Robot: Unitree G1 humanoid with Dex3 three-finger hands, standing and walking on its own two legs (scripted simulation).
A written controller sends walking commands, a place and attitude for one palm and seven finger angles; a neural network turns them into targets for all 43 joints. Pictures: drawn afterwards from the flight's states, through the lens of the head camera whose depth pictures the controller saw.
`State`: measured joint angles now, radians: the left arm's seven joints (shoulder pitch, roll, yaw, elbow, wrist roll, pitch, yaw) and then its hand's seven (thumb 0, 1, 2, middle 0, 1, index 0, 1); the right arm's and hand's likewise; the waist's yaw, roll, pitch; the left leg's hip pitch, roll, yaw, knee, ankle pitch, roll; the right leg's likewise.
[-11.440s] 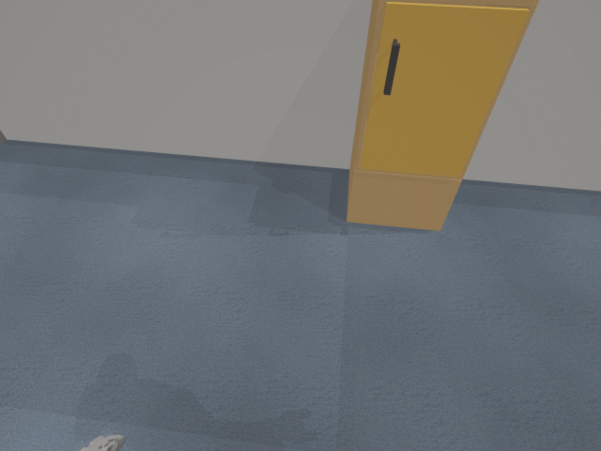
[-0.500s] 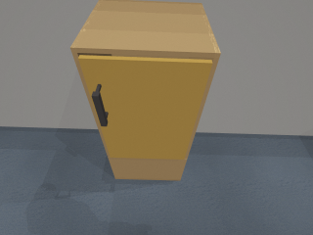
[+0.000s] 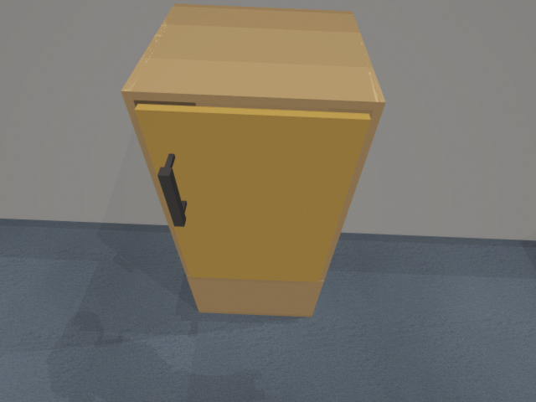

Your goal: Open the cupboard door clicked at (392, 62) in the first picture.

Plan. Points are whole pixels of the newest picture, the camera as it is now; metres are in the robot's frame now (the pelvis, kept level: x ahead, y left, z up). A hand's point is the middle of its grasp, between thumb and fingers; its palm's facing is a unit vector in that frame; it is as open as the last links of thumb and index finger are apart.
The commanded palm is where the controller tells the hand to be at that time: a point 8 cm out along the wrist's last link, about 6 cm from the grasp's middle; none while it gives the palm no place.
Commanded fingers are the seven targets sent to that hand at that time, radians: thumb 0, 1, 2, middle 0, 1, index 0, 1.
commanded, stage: come to a stop and stand still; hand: left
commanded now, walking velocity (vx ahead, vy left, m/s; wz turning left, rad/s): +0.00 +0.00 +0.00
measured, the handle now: (175, 191) +0.48 +0.22 -0.01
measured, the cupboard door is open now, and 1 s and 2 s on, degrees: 0 0 0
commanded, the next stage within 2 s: look again from close up in 0.06 s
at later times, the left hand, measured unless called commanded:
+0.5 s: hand out of the picture +0.05 +0.21 -0.17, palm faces -0.01 -0.96 -0.27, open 7.4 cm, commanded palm none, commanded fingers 0.00 0.90 0.90 -0.20 -0.30 -0.20 -0.30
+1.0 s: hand out of the picture +0.02 +0.19 -0.17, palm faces +0.03 -0.96 -0.26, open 7.4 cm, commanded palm none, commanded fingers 0.00 0.90 0.90 -0.20 -0.30 -0.20 -0.30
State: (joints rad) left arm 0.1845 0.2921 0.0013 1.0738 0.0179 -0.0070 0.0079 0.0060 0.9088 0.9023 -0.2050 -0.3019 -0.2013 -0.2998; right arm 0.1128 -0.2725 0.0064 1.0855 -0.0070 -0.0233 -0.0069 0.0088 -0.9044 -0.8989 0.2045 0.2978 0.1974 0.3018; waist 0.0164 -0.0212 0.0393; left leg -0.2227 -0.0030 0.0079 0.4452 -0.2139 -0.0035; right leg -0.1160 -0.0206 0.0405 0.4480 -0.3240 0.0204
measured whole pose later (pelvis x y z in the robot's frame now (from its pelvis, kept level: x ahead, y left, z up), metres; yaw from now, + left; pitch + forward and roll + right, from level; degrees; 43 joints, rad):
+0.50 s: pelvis +0.00 -0.01 +0.00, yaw +0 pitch -1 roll +1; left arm 0.19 0.27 0.00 1.10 0.02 -0.01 0.01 0.01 0.91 0.90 -0.21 -0.30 -0.20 -0.30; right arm 0.14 -0.26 0.01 1.13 -0.01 -0.02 -0.01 0.01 -0.90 -0.90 0.20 0.30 0.20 0.30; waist 0.01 -0.02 0.04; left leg -0.20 0.00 0.00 0.40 -0.20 -0.01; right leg -0.09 -0.02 0.04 0.41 -0.31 0.01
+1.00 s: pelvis -0.01 -0.01 +0.00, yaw +0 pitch -1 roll +1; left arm 0.21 0.23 0.01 1.07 0.01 0.01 0.02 0.01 0.91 0.90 -0.20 -0.30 -0.20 -0.30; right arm 0.15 -0.24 -0.01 1.09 -0.01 0.01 -0.02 0.01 -0.91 -0.90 0.20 0.30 0.20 0.30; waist 0.02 -0.01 0.06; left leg -0.23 0.01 0.00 0.44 -0.19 -0.02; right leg -0.14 -0.01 0.03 0.48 -0.32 0.00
